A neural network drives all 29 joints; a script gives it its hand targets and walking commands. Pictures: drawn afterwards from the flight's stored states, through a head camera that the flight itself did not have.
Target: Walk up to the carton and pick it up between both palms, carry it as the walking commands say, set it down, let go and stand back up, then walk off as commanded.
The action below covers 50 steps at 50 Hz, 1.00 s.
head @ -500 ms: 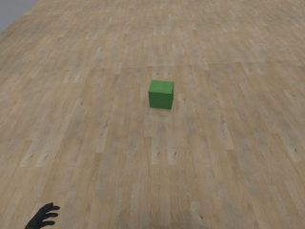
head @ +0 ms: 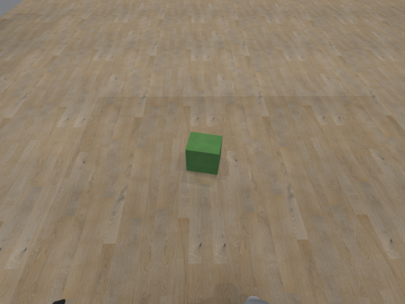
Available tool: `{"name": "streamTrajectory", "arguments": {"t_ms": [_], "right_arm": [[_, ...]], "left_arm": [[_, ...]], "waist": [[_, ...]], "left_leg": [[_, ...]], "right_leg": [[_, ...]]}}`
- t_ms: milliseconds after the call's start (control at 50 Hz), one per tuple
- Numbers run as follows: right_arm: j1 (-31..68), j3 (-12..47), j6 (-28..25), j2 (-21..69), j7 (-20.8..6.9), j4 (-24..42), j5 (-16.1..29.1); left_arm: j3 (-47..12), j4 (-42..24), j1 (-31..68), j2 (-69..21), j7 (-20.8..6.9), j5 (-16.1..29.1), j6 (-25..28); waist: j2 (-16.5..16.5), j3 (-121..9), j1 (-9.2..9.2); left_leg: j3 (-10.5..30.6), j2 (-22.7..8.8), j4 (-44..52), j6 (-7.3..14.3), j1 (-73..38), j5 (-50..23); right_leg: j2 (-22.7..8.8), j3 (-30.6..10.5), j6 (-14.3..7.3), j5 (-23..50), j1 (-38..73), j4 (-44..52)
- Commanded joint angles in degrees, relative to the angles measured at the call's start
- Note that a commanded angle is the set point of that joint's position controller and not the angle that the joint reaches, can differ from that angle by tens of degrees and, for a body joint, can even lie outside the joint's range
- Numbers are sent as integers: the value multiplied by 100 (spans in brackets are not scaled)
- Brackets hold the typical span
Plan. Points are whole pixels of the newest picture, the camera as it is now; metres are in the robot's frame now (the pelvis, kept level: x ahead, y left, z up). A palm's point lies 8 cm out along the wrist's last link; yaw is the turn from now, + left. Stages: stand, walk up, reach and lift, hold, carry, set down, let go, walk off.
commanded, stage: walk up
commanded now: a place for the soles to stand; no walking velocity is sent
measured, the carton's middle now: (204, 153) +1.09 -0.01 -0.67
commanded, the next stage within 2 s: none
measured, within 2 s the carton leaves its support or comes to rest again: neither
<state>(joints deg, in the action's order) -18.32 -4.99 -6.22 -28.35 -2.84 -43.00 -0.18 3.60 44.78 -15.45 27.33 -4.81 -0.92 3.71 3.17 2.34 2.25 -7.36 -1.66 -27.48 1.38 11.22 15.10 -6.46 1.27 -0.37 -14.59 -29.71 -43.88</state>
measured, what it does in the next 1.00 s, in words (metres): walks ahead: right foot, then left foot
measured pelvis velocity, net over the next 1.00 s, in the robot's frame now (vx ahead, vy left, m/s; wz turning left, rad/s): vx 0.39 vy -0.05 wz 0.05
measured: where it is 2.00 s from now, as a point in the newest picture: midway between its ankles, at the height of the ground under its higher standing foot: (210, 244)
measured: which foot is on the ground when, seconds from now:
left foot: down 0.00-0.12, up 0.14-0.46, down 0.48-0.82, up 0.84-1.00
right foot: up 0.00-0.10, down 0.12-0.48, up 0.50-0.80, down 0.82-1.00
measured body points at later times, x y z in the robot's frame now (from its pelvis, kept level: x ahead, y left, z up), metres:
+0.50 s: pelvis +0.21 -0.02 -0.01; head +0.22 -0.01 +0.44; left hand +0.24 +0.34 -0.10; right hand +0.35 -0.35 -0.08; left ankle +0.30 +0.10 -0.74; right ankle +0.17 -0.14 -0.73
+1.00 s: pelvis +0.39 -0.05 -0.01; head +0.41 -0.07 +0.44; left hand +0.47 +0.31 -0.06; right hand +0.49 -0.38 -0.11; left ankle +0.42 +0.09 -0.69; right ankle +0.43 -0.16 -0.74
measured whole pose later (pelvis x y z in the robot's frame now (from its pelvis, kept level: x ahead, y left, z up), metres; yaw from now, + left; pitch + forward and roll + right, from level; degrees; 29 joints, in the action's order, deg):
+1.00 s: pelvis +0.39 -0.05 -0.01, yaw +3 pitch -1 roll +0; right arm -18.7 -3.4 -4.2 -27.5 -2.7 -44.8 -0.6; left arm 4.9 42.3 -17.6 28.2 -2.4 -0.3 5.5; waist -2.7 2.7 -0.6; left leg -1.2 -3.7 -52.8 1.1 27.3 21.9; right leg -1.9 4.8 -1.8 -14.4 -17.2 -32.6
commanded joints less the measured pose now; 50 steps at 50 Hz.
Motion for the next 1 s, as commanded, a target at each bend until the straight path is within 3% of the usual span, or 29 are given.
{"name": "streamTrajectory", "arguments": {"t_ms": [0,40,80,100,120,140,160,200,240,280,380,440,460,480,500,520,560,600,640,720,780,800,820,840,860,900,920,940,980], "right_arm": [[173,-330,-47,-1318,-7,324,31],[221,-315,-7,-1354,-17,309,45],[67,-200,15,-1125,4,282,4],[-59,-93,17,-871,23,315,-47],[-64,43,-6,-481,32,554,-4],[-131,-66,74,-947,108,384,29],[-175,-133,105,-1175,125,247,71],[-369,-128,81,-1145,111,60,27],[-489,-141,85,-993,22,-112,-24],[-231,-137,104,-825,-51,-50,-58],[231,-182,115,-690,-178,51,-53],[-101,-259,48,-818,-128,-68,-82],[-540,-308,11,-993,-47,-155,-106],[-969,-426,-40,-1472,58,-111,-164],[-973,-506,-36,-1880,89,15,-71],[-660,-470,-17,-1642,103,90,26],[-336,-356,16,-1316,124,138,33],[-150,-313,41,-1216,106,196,-25],[-200,-333,23,-1259,75,246,-41],[141,-326,33,-1318,22,383,-6],[122,-184,104,-1069,2,401,-17],[31,-77,101,-809,28,458,-71],[146,38,77,-487,31,687,-39],[44,-55,162,-921,119,500,-12],[-93,-137,177,-1178,141,355,34],[-333,-134,136,-1133,131,151,-4],[-427,-134,124,-1043,93,48,-30],[-421,-135,127,-926,45,18,-45],[-174,-123,141,-752,-17,98,-59]], "left_arm": [[314,-304,258,809,-83,-1,81],[363,-260,293,802,-96,-4,89],[456,-179,-27,978,-24,-37,138],[574,-31,-757,1192,73,-33,184],[704,-94,-1211,1823,170,2,229],[717,-246,-912,1972,205,73,222],[652,-328,-601,1729,221,143,193],[529,-400,-255,1350,254,155,186],[455,-421,-183,1239,226,102,201],[437,-456,-300,1283,191,63,225],[358,-601,-91,1364,128,42,187],[216,-606,-94,1186,130,19,135],[113,-635,-178,987,154,13,139],[7,-754,-228,642,165,82,152],[48,-710,-282,867,252,52,113],[114,-567,-340,1178,312,50,78],[184,-428,-480,1191,300,98,94],[209,-325,-557,1046,203,42,80],[222,-351,-354,895,130,18,54],[297,-287,-160,812,39,19,89],[426,-152,-457,973,81,-24,147],[525,-46,-969,1164,158,-24,188],[654,-94,-1370,1780,235,-14,246],[681,-232,-1134,1959,265,34,246],[629,-309,-854,1743,283,110,223],[528,-379,-518,1403,317,122,207],[486,-402,-449,1315,306,100,202],[456,-416,-502,1294,284,74,209],[426,-460,-600,1322,257,47,224]], "waist": [[-1095,148,-45],[-978,132,-145],[-546,-76,-403],[289,-430,-780],[1686,-774,-1017],[866,-754,-810],[327,-439,-650],[406,-81,-418],[628,-1,-340],[654,-18,-405],[631,51,-351],[101,-7,-68],[-402,-252,171],[-1728,-587,428],[-1652,-485,403],[-850,-290,226],[-893,-17,7],[-1333,25,1],[-1401,13,47],[-1334,78,-93],[-695,-89,-404],[107,-291,-685],[1503,-443,-931],[713,-303,-761],[223,-55,-597],[370,122,-390],[522,121,-352],[638,70,-360],[711,-12,-415]], "left_leg": [[1062,-1246,1366,1049,578,717],[1025,-1290,1166,952,772,843],[723,-1078,167,710,1077,337],[331,-677,-1469,520,1547,-253],[32,191,-3442,120,3009,984],[941,81,-4000,173,3223,1364],[1244,-160,-4060,171,3152,972],[1101,-472,-3399,38,2897,594],[833,-485,-2729,-85,2367,438],[644,-448,-2126,-130,2109,425],[288,-239,-956,-114,1051,-449],[193,71,-364,-12,-134,-264],[510,9,-51,125,-901,255],[2804,-1395,848,651,-1735,1856],[4489,-2328,1456,1355,-1627,2444],[4124,-2260,1288,1502,-1230,2082],[2767,-1748,1195,1307,-610,971],[1843,-1383,1076,1249,-103,89],[1612,-1376,1086,1293,160,-55],[1319,-1210,1014,1062,820,793],[1000,-964,75,737,1563,1379],[669,-616,-1239,550,2041,1088],[153,227,-3322,145,3339,1463],[1082,51,-3865,165,3443,1475],[1314,-206,-3869,148,3334,1062],[1126,-477,-3210,31,2996,696],[954,-470,-2839,-24,2666,660],[797,-413,-2552,-58,2387,677],[620,-360,-2014,-61,2005,589]], "right_leg": [[93,152,-38,496,511,610],[236,286,-89,544,1041,896],[467,291,-216,187,2073,1231],[270,-257,-428,-558,3078,1704],[-1368,-3140,-1013,-2177,3780,2788],[-1847,-3876,-1407,-2449,3358,3038],[-1638,-3233,-1525,-2103,3018,2843],[-1217,-2089,-1419,-1267,2374,2874],[-905,-1167,-1376,-150,1839,2817],[-915,-918,-1428,36,1705,2820],[-803,-664,-1145,-1297,1052,2918],[-582,-423,-925,-1544,448,2045],[-371,-193,-752,-941,163,1076],[314,426,-331,-811,-870,-932],[582,14,-160,-1491,-1578,-1855],[312,-537,-117,-1152,-1502,-2202],[-28,-502,-65,-808,-1127,-1642],[-22,-177,33,-821,-510,-900],[46,-15,25,-611,-178,-470],[269,243,-61,103,756,563],[588,355,-182,59,2187,1138],[340,-252,-332,-744,2936,1633],[-1366,-3345,-976,-2758,3360,2982],[-1876,-4066,-1433,-3043,2900,3199],[-1682,-3452,-1566,-2512,2669,2948],[-1217,-2255,-1419,-1266,2247,2788],[-1004,-1663,-1367,-409,1992,2672],[-927,-1326,-1379,222,1846,2593],[-911,-1049,-1388,558,1719,2515]]}}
